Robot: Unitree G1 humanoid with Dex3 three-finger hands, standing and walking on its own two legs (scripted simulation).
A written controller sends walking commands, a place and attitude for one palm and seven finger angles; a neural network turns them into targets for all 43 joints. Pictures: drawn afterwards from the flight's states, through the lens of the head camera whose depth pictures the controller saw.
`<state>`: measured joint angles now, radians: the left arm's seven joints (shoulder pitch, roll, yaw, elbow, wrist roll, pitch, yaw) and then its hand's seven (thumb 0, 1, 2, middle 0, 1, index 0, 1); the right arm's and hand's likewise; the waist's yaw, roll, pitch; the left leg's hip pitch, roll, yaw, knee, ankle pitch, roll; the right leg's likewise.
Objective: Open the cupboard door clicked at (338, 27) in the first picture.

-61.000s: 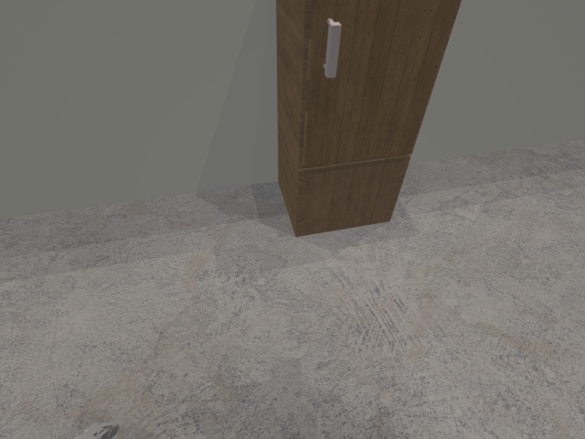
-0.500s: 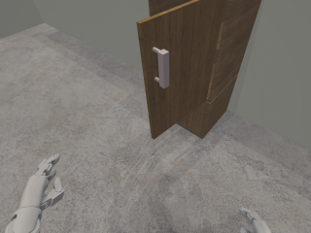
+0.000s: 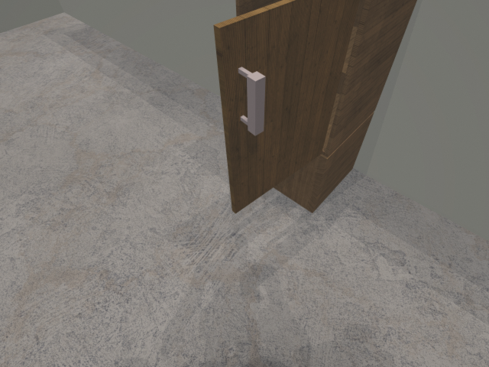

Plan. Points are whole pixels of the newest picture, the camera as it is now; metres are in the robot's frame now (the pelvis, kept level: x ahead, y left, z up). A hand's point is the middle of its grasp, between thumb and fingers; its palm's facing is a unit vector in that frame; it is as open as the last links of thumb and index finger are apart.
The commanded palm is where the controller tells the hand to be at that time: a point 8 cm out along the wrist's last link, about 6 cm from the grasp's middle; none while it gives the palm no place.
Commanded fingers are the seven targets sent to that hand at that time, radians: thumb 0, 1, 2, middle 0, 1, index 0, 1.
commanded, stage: let the arm hang, fingers relaxed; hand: left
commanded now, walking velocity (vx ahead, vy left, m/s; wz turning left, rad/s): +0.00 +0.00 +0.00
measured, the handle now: (249, 101) +0.62 +0.03 +0.09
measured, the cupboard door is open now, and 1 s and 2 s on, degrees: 82 82 82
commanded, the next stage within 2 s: look to check the result in 0.48 s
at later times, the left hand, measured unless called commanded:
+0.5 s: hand out of the picture +0.09 +0.19 -0.16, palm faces +0.00 -0.97 -0.24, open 7.4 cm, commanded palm none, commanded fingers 0.00 0.90 0.90 -0.20 -0.30 -0.20 -0.30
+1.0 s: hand out of the picture +0.10 +0.21 -0.15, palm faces +0.00 -0.95 -0.32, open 7.4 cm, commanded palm none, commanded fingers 0.00 0.90 0.90 -0.20 -0.30 -0.20 -0.30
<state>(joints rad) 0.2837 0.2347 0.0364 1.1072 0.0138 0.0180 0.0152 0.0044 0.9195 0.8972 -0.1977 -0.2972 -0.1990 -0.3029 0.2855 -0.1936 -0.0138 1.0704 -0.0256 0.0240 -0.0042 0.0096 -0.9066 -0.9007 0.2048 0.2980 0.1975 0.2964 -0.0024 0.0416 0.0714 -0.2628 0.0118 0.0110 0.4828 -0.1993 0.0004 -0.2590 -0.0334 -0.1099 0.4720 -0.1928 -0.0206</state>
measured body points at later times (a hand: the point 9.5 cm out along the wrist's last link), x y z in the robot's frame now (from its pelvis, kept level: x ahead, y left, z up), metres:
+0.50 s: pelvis +0.02 -0.01 +0.01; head +0.03 -0.02 +0.46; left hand +0.09 +0.24 -0.14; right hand +0.05 -0.26 -0.15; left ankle +0.04 +0.12 -0.74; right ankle +0.04 -0.11 -0.74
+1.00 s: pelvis +0.04 -0.02 +0.01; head +0.05 -0.03 +0.46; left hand +0.10 +0.26 -0.13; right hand +0.09 -0.29 -0.15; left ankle +0.04 +0.12 -0.74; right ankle +0.04 -0.11 -0.74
